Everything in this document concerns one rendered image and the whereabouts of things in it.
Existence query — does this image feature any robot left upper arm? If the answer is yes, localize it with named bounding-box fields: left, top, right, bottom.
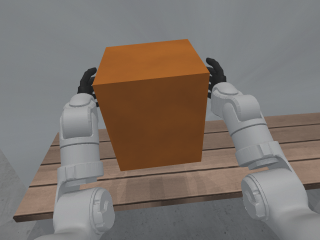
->
left=34, top=187, right=115, bottom=240

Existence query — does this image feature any robot right forearm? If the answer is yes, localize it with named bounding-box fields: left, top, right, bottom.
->
left=210, top=82, right=309, bottom=206

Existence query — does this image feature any robot right hand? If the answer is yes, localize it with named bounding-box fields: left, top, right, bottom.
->
left=206, top=57, right=227, bottom=99

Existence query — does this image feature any robot right upper arm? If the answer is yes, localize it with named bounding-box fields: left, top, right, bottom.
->
left=241, top=167, right=320, bottom=240

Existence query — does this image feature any robot left forearm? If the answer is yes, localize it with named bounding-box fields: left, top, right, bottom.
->
left=53, top=93, right=104, bottom=229

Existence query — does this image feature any table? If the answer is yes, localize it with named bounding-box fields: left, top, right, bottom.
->
left=13, top=112, right=320, bottom=235

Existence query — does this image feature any carton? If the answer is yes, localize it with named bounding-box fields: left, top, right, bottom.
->
left=92, top=39, right=210, bottom=171

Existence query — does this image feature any robot left hand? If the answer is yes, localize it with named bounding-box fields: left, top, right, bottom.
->
left=77, top=67, right=99, bottom=107

